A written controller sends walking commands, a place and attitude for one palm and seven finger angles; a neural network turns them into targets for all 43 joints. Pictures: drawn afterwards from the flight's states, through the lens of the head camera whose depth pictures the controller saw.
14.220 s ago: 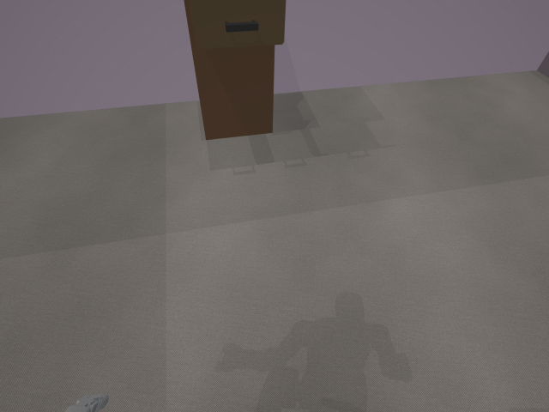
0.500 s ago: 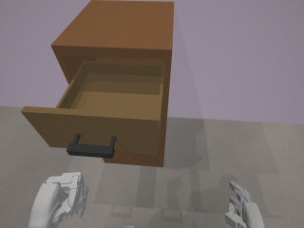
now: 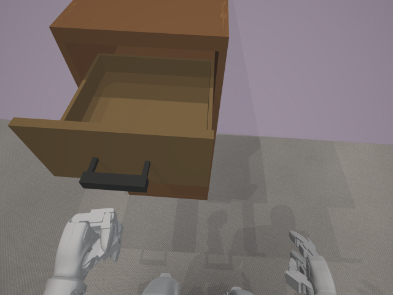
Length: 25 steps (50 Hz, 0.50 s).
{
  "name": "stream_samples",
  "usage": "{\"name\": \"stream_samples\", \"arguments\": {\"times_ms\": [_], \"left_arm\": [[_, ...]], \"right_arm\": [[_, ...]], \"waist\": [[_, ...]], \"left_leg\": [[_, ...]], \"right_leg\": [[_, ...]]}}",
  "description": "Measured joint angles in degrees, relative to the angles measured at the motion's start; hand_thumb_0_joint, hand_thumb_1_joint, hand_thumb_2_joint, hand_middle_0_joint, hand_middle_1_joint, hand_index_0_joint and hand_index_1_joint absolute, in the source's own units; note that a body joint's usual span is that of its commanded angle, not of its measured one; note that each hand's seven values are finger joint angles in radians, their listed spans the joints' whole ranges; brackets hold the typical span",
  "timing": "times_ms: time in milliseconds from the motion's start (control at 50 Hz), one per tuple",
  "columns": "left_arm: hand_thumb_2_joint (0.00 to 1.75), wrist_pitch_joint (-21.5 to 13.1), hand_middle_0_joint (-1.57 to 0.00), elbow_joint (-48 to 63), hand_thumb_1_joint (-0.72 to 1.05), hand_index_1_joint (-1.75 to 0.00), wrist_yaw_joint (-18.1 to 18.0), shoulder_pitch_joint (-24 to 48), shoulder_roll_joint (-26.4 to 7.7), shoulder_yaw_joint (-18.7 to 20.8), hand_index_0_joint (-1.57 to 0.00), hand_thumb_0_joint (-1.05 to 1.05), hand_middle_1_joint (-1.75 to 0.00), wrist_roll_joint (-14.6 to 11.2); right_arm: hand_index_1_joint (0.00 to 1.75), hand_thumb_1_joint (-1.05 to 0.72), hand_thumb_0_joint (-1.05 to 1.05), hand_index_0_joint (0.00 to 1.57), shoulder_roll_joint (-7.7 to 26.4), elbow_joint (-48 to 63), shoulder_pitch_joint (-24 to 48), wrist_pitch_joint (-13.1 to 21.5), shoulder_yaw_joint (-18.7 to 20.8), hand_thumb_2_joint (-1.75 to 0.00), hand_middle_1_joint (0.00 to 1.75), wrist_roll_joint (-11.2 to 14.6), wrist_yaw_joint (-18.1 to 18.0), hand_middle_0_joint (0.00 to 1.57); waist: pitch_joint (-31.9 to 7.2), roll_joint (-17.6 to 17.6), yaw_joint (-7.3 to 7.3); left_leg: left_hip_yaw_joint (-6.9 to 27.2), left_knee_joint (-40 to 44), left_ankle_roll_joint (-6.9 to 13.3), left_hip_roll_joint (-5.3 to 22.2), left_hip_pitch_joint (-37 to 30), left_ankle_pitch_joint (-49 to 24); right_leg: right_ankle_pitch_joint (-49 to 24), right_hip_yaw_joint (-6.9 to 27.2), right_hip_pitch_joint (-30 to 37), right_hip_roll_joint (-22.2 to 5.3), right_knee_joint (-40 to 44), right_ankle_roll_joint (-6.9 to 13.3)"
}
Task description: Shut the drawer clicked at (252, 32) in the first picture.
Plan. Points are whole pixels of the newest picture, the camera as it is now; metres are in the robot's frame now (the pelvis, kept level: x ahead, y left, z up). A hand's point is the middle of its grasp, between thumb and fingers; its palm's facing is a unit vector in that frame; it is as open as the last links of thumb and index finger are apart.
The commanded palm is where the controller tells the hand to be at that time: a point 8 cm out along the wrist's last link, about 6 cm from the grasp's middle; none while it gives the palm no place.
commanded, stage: bring the fist close to the handle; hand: left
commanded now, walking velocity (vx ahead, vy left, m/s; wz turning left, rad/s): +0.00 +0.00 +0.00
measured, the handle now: (117, 172) +0.34 +0.18 +0.06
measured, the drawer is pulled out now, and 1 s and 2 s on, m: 0.27 0.26 0.15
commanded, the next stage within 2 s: push the drawer shut in 0.42 s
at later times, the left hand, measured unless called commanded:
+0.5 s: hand (119, 242) +0.21 +0.14 +0.06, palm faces -0.03 -1.00 -0.03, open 3.3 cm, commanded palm +0.19 +0.20 +0.06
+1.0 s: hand (128, 212) +0.26 +0.14 +0.05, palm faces -0.05 -1.00 -0.04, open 3.2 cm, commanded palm +0.25 +0.20 +0.06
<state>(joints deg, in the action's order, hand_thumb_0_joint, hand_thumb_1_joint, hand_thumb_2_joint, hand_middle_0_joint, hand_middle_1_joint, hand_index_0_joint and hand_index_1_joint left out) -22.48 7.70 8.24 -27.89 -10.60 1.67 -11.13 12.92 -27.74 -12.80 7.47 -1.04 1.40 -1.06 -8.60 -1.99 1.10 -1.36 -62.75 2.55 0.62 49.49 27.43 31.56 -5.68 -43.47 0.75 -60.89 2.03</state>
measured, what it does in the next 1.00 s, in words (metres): stands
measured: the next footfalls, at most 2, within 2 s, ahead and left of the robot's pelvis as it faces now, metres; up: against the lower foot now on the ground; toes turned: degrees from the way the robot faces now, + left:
none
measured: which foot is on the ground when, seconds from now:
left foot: down 0.00-1.00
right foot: down 0.00-1.00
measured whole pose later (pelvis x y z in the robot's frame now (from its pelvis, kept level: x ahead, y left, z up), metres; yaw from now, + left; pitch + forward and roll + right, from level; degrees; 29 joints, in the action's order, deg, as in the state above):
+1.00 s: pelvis +0.00 +0.00 +0.00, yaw +0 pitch +15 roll -2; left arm -19.4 1.0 4.6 -15.6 -11.9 1.0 -9.9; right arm 14.1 -27.4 -14.6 3.6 -2.0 1.4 -0.9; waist -8.7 -2.3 2.4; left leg -1.4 -62.5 2.6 0.8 50.2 27.3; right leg 31.2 -5.5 -44.2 1.0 -60.5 2.0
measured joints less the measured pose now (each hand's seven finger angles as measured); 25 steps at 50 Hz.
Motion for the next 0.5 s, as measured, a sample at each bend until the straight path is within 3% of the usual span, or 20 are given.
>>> {"name": "stream_samples", "arguments": {"times_ms": [260,500], "left_arm": [[0.90,1.66,-1.40,1.88,0.90,-1.60,-2.69,0.45,0.02,-1.88,-1.40,0.01,-1.60,1.04],[0.90,0.72,-1.40,2.93,0.90,-1.60,-4.17,-1.17,-0.10,-2.83,-1.40,0.01,-1.60,1.85]], "right_arm": [[0.30,-0.91,0.02,0.21,-0.02,1.37,-1.43,-2.63,-0.30,-0.90,0.30,0.17,0.21,0.20],[0.30,-0.91,0.02,0.20,0.35,2.51,-1.53,-3.44,-0.25,-0.90,0.30,0.06,0.35,0.20]], "waist": [[-0.47,-0.41,0.68],[-0.72,-0.35,0.70]], "left_leg": [[-0.35,-0.96,0.53,0.08,1.28,0.17],[-0.32,-1.78,0.61,0.07,1.94,0.46]], "right_leg": [[-0.16,0.35,-1.25,0.01,-0.66,-0.49],[0.16,0.32,-1.87,-0.02,-1.46,-0.52]]}}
